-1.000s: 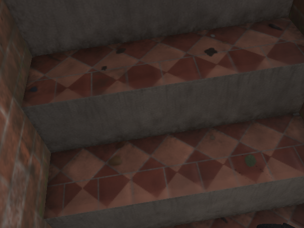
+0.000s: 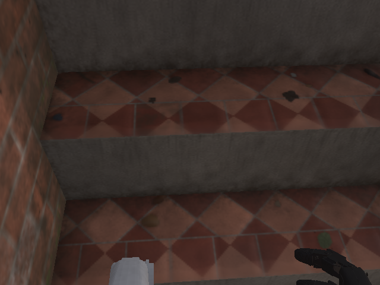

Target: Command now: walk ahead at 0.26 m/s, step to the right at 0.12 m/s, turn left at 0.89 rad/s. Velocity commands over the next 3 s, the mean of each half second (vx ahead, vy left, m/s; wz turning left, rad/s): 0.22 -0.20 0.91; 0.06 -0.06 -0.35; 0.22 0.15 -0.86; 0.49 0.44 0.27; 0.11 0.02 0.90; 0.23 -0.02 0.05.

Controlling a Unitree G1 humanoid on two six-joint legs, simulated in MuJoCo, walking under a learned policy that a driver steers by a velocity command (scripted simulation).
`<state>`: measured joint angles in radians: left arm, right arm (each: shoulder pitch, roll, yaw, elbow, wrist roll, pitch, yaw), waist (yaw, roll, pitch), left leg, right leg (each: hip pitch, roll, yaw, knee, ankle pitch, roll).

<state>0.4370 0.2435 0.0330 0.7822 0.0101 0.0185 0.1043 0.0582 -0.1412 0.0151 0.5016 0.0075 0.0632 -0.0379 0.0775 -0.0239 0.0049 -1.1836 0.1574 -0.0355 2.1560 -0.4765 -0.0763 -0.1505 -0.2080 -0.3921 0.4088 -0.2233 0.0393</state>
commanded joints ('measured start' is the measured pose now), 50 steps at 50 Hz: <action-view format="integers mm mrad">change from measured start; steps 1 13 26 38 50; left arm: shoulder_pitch -22 -312 -213 142 -116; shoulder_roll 222 59 47 95 161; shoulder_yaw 73 -56 -54 0 36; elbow -91 -243 -276 -200 -245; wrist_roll -6 25 0 33 29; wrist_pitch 15 61 103 147 31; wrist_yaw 18 -167 -12 -36 12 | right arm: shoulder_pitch -146 200 220 -277 -90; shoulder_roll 2 -201 -120 -134 -84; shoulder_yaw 11 -24 -16 -16 -37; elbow -131 34 -54 -180 -99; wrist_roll -11 -64 -47 -39 -13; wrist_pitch -13 -78 -45 -90 -73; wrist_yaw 8 -91 -111 -87 -19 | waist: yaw -24 -47 -105 129 -69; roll -89 303 181 206 -221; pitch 23 -168 -84 -38 -267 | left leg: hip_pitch -221 632 714 310 299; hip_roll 68 -136 2 30 -187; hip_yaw -42 -424 -429 -81 -48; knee -150 -1409 -1478 -1202 -233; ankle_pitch -72 -177 411 223 286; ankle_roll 10 103 207 153 -100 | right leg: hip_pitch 210 -636 -601 -179 167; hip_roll -290 244 316 134 -20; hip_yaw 275 486 548 383 859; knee -244 1527 1342 601 148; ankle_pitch -234 138 211 432 649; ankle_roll -193 32 125 -27 -290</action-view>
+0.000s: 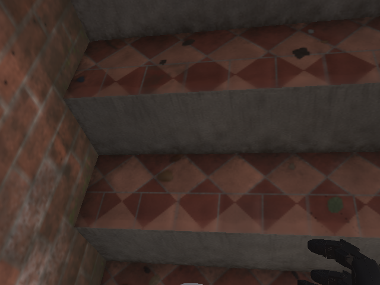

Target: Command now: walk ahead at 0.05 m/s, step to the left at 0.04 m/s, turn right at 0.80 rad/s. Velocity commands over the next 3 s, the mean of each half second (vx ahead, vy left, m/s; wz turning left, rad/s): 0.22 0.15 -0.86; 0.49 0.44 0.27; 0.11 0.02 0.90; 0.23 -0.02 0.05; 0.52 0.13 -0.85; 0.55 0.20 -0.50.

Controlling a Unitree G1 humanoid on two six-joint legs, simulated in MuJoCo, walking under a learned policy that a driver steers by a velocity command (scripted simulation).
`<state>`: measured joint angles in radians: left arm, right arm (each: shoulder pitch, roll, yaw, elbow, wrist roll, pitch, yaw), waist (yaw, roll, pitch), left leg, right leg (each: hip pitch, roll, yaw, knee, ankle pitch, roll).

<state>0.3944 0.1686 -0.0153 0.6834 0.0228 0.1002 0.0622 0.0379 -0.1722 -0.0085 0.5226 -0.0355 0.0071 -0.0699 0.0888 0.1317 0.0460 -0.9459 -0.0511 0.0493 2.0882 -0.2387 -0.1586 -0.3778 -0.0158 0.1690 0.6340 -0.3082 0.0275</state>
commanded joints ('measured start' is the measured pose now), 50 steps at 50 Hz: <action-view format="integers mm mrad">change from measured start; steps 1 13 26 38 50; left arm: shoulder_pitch -98 -122 5 28 -52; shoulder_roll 273 70 118 215 310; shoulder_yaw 108 102 72 56 116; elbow -175 -248 -143 -48 -59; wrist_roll -2 -35 10 0 -4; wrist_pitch -58 -32 -87 -153 -117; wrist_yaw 71 74 9 69 32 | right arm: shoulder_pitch -75 106 170 95 -39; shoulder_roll -94 -30 -150 -152 -147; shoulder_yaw -16 -10 -31 -30 -61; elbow -140 148 84 -46 -68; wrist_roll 58 -70 48 22 80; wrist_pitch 13 12 -3 46 -5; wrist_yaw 8 140 30 99 115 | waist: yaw -88 -32 -28 -150 -27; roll -387 187 -26 -254 -363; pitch -299 22 -120 -31 115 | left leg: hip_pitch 31 677 585 127 314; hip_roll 77 121 212 3 151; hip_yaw -240 -19 49 -233 21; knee -392 -1680 -1631 -553 -1201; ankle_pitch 50 136 -193 300 37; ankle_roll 3 317 310 148 87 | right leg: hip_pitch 388 -453 235 75 252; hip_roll -290 224 39 -222 -313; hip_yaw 530 -96 -303 -170 -344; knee -130 1025 -97 -291 -427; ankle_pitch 357 -398 -108 260 144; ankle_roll -263 30 -89 -30 -113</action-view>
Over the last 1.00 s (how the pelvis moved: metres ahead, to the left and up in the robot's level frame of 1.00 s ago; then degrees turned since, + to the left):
-0.06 -0.16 -0.02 11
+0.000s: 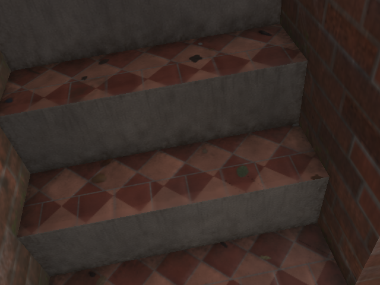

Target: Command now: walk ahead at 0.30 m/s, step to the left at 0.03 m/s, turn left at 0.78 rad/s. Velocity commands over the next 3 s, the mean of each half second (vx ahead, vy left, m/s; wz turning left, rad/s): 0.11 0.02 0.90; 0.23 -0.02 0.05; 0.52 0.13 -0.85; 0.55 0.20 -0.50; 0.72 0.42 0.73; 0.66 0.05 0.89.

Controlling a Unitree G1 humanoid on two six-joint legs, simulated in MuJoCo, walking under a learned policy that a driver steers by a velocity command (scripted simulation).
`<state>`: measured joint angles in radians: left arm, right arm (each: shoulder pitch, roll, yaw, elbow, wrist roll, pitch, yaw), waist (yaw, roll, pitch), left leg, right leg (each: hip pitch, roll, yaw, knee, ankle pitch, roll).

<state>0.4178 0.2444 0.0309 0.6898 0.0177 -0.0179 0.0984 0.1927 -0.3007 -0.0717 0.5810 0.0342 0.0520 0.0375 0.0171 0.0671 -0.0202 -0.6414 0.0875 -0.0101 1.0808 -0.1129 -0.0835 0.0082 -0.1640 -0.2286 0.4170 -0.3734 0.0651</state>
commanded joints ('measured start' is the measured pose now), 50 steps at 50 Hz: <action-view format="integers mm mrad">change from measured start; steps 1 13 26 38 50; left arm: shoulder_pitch -41 -231 -225 -199 -266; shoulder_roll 216 111 74 77 12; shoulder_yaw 66 12 41 -2 6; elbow -43 -199 -89 -198 -281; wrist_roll -18 45 -20 19 -31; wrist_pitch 20 0 21 31 9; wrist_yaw -23 -38 -68 -44 -75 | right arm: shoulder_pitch -133 -80 -30 -175 32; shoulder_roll -53 -177 -82 33 -40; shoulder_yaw -16 -34 -36 32 12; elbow -101 -98 -87 -49 111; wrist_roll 20 -49 -9 -50 -72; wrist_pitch -79 -53 -4 -74 -139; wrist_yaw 5 -109 -126 -74 -87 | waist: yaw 38 54 0 21 -36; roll -339 28 75 -291 -20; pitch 124 -121 -29 -15 37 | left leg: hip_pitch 127 322 269 297 674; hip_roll -29 70 -86 -156 221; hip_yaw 121 -400 -520 37 -159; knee -240 -687 -535 -464 -769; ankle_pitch -145 274 -84 -413 219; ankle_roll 30 296 160 -20 261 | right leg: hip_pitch -155 -640 -196 -199 -1041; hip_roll -59 208 215 52 65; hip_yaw -23 349 313 504 304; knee -134 889 -79 -151 1132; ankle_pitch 124 33 245 144 -24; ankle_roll -134 29 18 -239 -24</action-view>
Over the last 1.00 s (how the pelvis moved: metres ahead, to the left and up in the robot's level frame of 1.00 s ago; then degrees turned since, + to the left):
-0.17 0.02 0.01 -12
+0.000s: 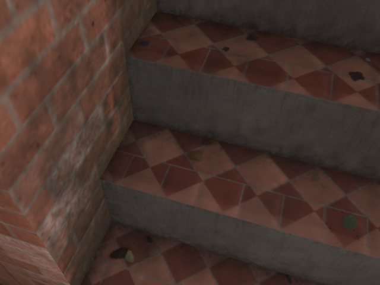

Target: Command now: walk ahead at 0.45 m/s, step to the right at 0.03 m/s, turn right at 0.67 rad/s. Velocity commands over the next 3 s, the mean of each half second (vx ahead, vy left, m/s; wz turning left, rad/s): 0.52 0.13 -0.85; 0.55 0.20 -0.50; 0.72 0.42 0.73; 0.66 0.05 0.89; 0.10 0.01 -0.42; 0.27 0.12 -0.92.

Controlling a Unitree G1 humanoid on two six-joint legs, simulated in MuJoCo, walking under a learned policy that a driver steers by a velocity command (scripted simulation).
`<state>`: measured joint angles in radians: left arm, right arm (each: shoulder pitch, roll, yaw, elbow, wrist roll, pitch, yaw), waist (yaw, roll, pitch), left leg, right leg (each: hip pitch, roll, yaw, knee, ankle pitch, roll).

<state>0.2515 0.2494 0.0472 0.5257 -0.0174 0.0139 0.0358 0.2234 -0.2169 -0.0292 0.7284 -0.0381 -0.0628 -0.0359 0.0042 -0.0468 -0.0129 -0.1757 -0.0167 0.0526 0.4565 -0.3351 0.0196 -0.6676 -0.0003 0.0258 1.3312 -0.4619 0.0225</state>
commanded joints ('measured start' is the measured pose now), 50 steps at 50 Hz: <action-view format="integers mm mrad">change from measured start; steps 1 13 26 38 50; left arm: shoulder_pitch -114 232 205 113 200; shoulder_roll -2 234 152 46 -33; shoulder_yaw -17 35 -5 -14 -67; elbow -117 56 122 -30 221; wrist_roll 5 60 -2 50 21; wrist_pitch -28 -90 13 25 -35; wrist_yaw -25 -47 71 19 20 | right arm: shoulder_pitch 19 13 -344 -193 -191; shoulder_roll -133 25 29 56 85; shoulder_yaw -32 64 123 38 102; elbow -22 -214 -508 -234 -393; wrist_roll -7 -3 -24 47 32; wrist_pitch -25 -83 8 3 93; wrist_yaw -18 40 20 -40 17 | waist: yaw -27 15 15 115 38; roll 86 -196 -128 36 -173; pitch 6 -115 18 99 213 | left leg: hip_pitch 195 -879 -880 -586 -811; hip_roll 305 -19 40 322 -136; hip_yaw -173 -166 -17 -386 2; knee -142 1561 1471 452 1624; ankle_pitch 480 -138 -14 118 -528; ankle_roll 148 -45 -101 89 17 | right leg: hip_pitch -338 795 399 -62 635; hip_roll -101 -289 -45 52 -119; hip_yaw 25 513 304 40 -135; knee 216 -776 -1010 689 -1349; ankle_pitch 117 1477 558 27 1444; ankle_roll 23 -357 -194 9 -74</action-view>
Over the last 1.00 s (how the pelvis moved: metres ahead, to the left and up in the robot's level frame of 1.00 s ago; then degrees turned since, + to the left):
0.10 0.03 0.00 27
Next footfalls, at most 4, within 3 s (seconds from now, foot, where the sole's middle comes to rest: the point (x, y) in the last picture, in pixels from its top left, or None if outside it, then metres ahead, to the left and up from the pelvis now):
0.22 right None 0.08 -0.13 -0.77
0.58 left None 0.34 0.04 -0.54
1.04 right None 0.04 -0.23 -0.77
1.12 left None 0.31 -0.07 -0.54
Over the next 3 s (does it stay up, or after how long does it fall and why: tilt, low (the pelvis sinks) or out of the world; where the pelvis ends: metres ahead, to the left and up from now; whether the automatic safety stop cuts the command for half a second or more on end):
stays up -0.13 0.00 -0.02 its command is cut before an obstacle from the start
